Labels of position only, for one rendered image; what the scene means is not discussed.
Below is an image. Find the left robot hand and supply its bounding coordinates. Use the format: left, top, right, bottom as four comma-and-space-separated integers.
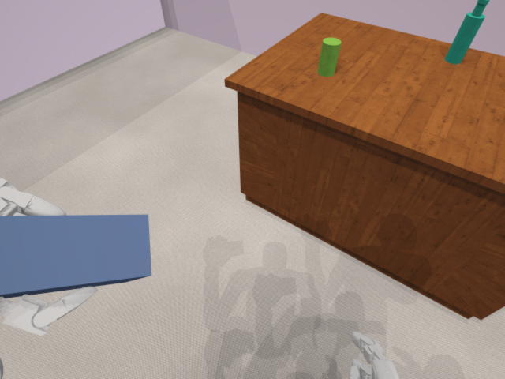
0, 178, 98, 336

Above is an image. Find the table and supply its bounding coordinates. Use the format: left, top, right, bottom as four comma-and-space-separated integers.
225, 13, 505, 320

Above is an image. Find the sponge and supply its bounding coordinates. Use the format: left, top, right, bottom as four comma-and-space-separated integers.
0, 215, 152, 298

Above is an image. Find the right robot hand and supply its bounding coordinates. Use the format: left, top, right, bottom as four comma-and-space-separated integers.
349, 332, 400, 379

